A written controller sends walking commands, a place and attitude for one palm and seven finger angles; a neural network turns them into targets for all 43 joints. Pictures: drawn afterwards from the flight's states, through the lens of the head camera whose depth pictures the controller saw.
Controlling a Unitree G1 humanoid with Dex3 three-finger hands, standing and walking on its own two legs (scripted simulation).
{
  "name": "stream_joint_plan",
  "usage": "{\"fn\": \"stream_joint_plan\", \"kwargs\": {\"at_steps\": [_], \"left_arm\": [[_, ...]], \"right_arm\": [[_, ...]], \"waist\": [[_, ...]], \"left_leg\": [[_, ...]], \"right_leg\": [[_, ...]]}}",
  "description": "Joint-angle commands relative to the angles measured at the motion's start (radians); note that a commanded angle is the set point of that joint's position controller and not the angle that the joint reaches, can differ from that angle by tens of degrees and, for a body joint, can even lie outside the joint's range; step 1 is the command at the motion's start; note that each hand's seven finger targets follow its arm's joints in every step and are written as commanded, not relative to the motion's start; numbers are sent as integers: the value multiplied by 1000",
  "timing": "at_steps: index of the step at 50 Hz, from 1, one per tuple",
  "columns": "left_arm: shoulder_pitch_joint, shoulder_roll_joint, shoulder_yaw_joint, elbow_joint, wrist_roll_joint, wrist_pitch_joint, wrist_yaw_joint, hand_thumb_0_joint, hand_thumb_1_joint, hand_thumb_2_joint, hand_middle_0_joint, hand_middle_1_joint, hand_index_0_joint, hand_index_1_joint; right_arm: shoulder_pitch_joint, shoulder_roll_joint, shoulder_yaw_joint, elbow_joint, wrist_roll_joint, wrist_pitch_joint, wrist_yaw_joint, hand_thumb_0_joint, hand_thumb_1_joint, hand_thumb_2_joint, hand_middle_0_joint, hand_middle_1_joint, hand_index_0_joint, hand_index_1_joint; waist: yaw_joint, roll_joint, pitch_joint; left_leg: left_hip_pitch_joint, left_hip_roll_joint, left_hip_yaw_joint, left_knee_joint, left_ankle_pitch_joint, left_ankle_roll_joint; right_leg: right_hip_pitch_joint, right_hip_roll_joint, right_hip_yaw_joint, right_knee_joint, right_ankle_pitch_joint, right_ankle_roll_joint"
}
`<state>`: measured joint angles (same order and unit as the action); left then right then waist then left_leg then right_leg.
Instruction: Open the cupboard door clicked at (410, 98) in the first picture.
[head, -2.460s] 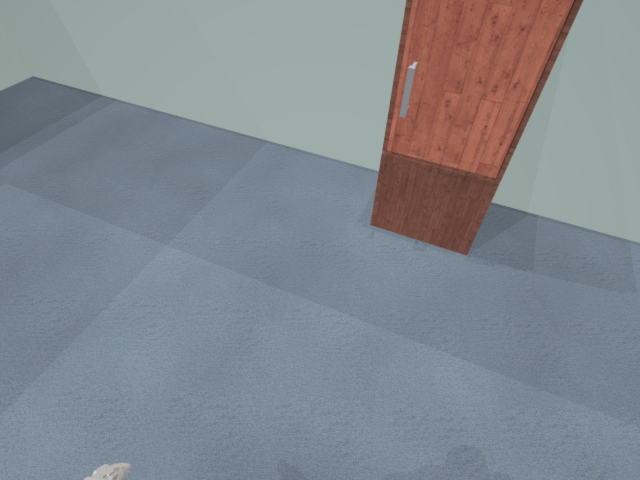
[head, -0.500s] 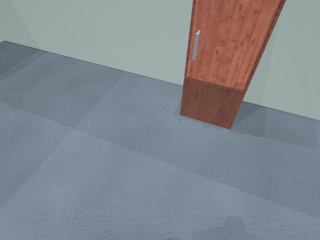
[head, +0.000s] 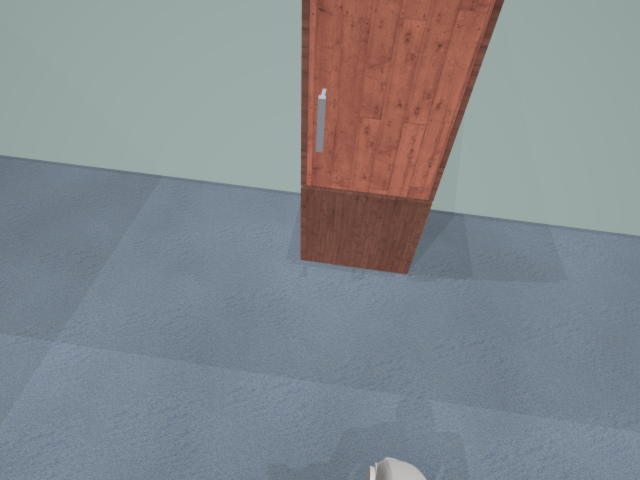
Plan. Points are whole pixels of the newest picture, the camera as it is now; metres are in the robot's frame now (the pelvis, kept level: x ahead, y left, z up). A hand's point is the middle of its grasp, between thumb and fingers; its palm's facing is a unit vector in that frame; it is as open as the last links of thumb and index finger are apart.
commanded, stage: walk to a spot facing it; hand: left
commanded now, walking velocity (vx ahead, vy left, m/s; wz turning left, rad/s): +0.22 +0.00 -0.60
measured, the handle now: (321, 121) +0.99 +0.06 -0.09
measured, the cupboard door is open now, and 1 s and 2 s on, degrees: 0 0 0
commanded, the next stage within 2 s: take the last steps up to it in 0.10 s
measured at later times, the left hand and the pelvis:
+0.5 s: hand (253, 383) +0.29 +0.13 -0.16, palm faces -0.14 -0.97 -0.21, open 7.2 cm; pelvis +0.17 -0.04 +0.00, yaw -9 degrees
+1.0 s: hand (257, 332) +0.39 +0.14 -0.17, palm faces -0.14 -0.98 -0.15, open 7.3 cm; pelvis +0.33 -0.03 +0.01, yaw -9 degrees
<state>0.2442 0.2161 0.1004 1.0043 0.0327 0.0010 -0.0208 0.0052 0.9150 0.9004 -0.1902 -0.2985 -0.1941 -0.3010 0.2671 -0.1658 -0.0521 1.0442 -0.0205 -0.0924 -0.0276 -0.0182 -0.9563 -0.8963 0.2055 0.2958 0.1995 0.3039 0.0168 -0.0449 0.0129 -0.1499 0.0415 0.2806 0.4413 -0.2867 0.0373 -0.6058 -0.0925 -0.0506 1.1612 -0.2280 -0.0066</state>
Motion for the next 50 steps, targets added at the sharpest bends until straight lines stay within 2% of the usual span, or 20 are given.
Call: {"fn": "stream_joint_plan", "kwargs": {"at_steps": [1, 7, 9, 10, 11, 12, 13, 14, 16, 19, 22, 26, 30, 31, 32, 33, 34, 37, 40, 50], "left_arm": [[-31, -18, -12, -90, 6, 14, -24, 0, 900, 900, -200, -300, -200, -300], [-147, 2, -20, -152, -3, 3, -20, 0, 900, 900, -200, -300, -200, -300], [-44, 35, -12, -129, 2, -4, -17, 0, 900, 900, -200, -300, -200, -300], [70, 66, -7, -96, 5, -16, -12, 0, 900, 900, -200, -300, -200, -300], [159, 171, 15, -74, 12, -33, 1, 0, 900, 900, -200, -300, -200, -300], [240, 268, 32, -60, -9, -43, 17, 0, 900, 900, -200, -300, -200, -300], [216, 270, 31, -69, -27, -39, 31, 0, 900, 900, -200, -300, -200, -300], [130, 232, 17, -76, -25, -32, 34, 0, 900, 900, -200, -300, -200, -300], [4, 166, -8, -102, -24, -35, 35, 0, 900, 900, -200, -300, -200, -300], [-51, 117, -25, -90, -12, -50, 37, 0, 900, 900, -200, -300, -200, -300], [-39, 108, -27, -57, -8, -52, 35, 0, 900, 900, -200, -300, -200, -300], [19, 114, -21, -25, -6, -47, 26, 0, 900, 900, -200, -300, -200, -300], [10, 108, -19, -9, -16, -36, 21, 0, 900, 900, -200, -300, -200, -300], [19, 78, -26, -9, -21, -32, 18, 0, 900, 900, -200, -300, -200, -300], [18, 22, -35, -27, -21, -30, 12, 0, 900, 900, -200, -300, -200, -300], [-28, -4, -42, -60, -18, -34, 10, 0, 900, 900, -200, -300, -200, -300], [-86, 35, -29, -78, -4, -34, 7, 0, 900, 900, -200, -300, -200, -300], [-34, 29, -25, -30, 2, -39, -9, 0, 900, 900, -200, -300, -200, -300], [13, 3, -31, 3, -3, -33, -7, 0, 900, 900, -200, -300, -200, -300], [-123, -35, -44, -18, -11, -30, 1, 0, 900, 900, -200, -300, -200, -300]], "right_arm": [[82, -114, -20, -23, -2, -10, 2, 0, -900, -900, 200, 300, 200, 300], [129, -169, -32, -19, -7, 16, 2, 0, -900, -900, 200, 300, 200, 300], [96, -205, -39, -39, -2, 26, 3, 0, -900, -900, 200, 300, 200, 300], [85, -208, -35, -46, 1, 31, 7, 0, -900, -900, 200, 300, 200, 300], [130, -161, -24, -53, 14, 36, 17, 0, -900, -900, 200, 300, 200, 300], [169, -96, -9, -78, 20, 36, 15, 0, -900, -900, 200, 300, 200, 300], [103, -126, -9, -94, 25, 44, 3, 0, -900, -900, 200, 300, 200, 300], [61, -104, -11, -93, 21, 48, 6, 0, -900, -900, 200, 300, 200, 300], [64, -111, -6, -66, 1, 65, 13, 0, -900, -900, 200, 300, 200, 300], [138, -77, 1, -25, -11, 85, 19, 0, -900, -900, 200, 300, 200, 300], [135, -53, 3, -21, -7, 89, 27, 0, -900, -900, 200, 300, 200, 300], [39, -42, 2, -50, -4, 74, 35, 0, -900, -900, 200, 300, 200, 300], [118, -42, 0, -14, -5, 55, 32, 0, -900, -900, 200, 300, 200, 300], [160, -71, -3, 3, -4, 49, 26, 0, -900, -900, 200, 300, 200, 300], [227, -139, -20, 15, -12, 45, 22, 0, -900, -900, 200, 300, 200, 300], [276, -208, -35, 12, -20, 47, 19, 0, -900, -900, 200, 300, 200, 300], [240, -198, -31, 6, -18, 52, 15, 0, -900, -900, 200, 300, 200, 300], [153, -105, 0, -3, -6, 25, 3, 0, -900, -900, 200, 300, 200, 300], [181, -98, 2, 18, -2, 8, -3, 0, -900, -900, 200, 300, 200, 300], [256, -84, -11, 91, -11, 26, -5, 0, -900, -900, 200, 300, 200, 300]], "waist": [[-7, 121, 115], [-41, 123, 74], [13, 141, 0], [71, 118, -71], [104, -68, -196], [95, -261, -342], [101, -131, -348], [71, -35, -186], [8, -40, -101], [-57, -30, -54], [-59, -58, -38], [-9, -71, -4], [-49, -33, 12], [-63, 65, 14], [-90, 284, 40], [-116, 410, 98], [-108, 279, 159], [-49, 150, 144], [-35, 139, 52], [-75, 208, 117]], "left_leg": [[31, 297, -138, -263, 204, 90], [149, 302, -16, -69, 687, 62], [134, 292, 29, 123, 825, 36], [70, 259, 41, 305, 771, 3], [-168, 190, 46, 598, 384, -51], [-400, 15, -52, 954, -324, -100], [-414, 45, -230, 1001, -319, -72], [-445, 88, -229, 994, -241, -69], [-406, 124, -254, 939, -115, -76], [-316, 122, -231, 770, -44, -83], [-266, 114, -202, 567, -38, -86], [-236, 88, -175, 344, -77, -77], [-14, 43, -124, 87, 6, -69], [79, 72, -176, 10, -34, -58], [126, 235, -442, -136, -226, 5], [98, 415, -690, -316, -378, 107], [22, 439, -718, -356, -412, 153], [22, 317, -497, -317, -123, 101], [121, 250, -333, -261, 232, 90], [126, 247, -225, -181, 450, 98]], "right_leg": [[-99, -50, 7, -165, 83, 23], [63, 41, -97, -467, 37, -13], [238, 91, -126, -517, 41, -37], [426, 107, -133, -595, 119, -48], [723, -79, 69, -633, 395, -112], [886, -359, 518, -671, 779, -255], [838, -357, 469, -734, 713, -301], [693, -314, 372, -769, 543, -279], [463, -242, 303, -856, 233, -203], [310, -161, 148, -891, 183, -158], [278, -142, 119, -934, 33, -163], [310, -160, 176, -963, -153, -177], [234, -104, 115, -879, -290, -118], [165, -62, 81, -788, -298, -88], [30, 30, -4, -564, -299, -39], [-79, 96, -91, -321, -325, -6], [-102, 34, 0, -197, -291, -19], [-94, -12, 33, -79, -100, -5], [-54, -15, 11, -95, -17, 22], [66, 8, -83, -494, -10, 12]]}}
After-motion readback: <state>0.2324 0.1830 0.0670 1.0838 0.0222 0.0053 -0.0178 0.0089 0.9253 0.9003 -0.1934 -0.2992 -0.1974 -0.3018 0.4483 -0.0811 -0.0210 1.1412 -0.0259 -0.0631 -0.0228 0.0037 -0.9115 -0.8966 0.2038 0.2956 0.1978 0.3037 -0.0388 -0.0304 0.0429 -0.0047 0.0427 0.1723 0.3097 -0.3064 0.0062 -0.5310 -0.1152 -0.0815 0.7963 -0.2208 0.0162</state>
